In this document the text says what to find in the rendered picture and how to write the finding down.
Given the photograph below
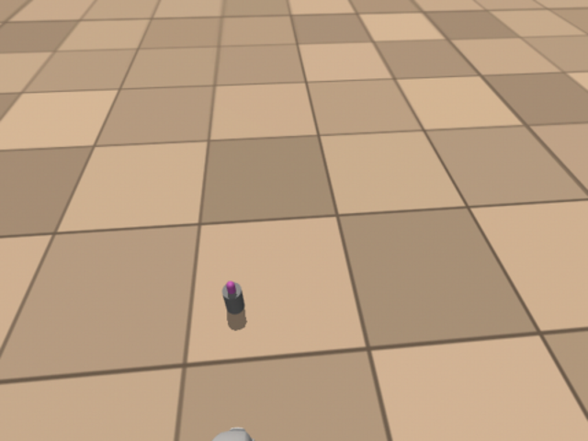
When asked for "bottle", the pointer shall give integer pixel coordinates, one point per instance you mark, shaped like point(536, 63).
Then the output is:
point(233, 297)

